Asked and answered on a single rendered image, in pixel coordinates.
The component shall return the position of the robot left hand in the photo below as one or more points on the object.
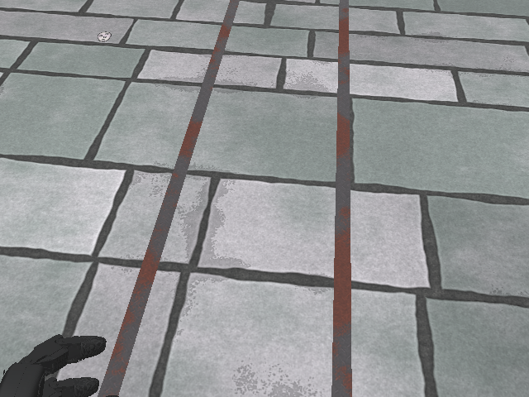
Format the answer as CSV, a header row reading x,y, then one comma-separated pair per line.
x,y
27,377

